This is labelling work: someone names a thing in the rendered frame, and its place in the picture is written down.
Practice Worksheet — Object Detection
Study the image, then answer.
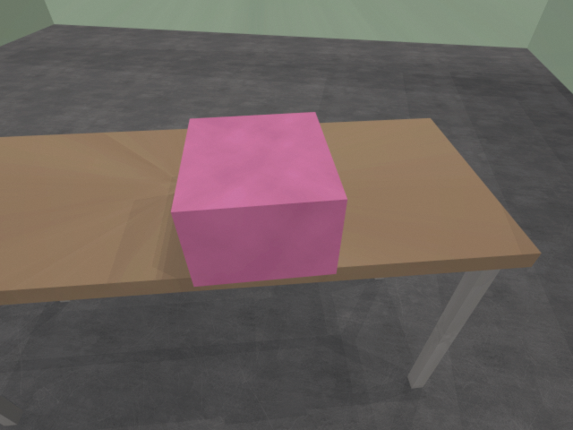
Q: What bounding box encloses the table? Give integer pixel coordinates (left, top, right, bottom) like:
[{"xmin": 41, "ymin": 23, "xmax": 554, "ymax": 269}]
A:
[{"xmin": 0, "ymin": 118, "xmax": 541, "ymax": 426}]

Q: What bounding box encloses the carton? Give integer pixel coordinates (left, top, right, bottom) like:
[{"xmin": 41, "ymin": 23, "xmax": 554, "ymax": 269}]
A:
[{"xmin": 171, "ymin": 112, "xmax": 347, "ymax": 287}]

